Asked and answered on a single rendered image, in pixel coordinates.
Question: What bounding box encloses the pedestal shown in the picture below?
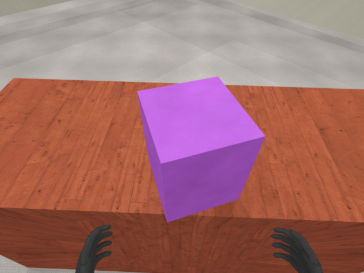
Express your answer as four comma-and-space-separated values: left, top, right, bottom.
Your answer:
0, 78, 364, 273

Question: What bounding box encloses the carton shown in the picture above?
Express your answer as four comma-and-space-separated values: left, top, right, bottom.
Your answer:
137, 76, 266, 222

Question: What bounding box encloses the robot right hand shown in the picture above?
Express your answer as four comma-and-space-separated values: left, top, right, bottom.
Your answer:
271, 227, 323, 273

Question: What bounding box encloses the robot left hand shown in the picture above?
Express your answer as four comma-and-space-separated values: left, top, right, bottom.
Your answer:
75, 225, 112, 273

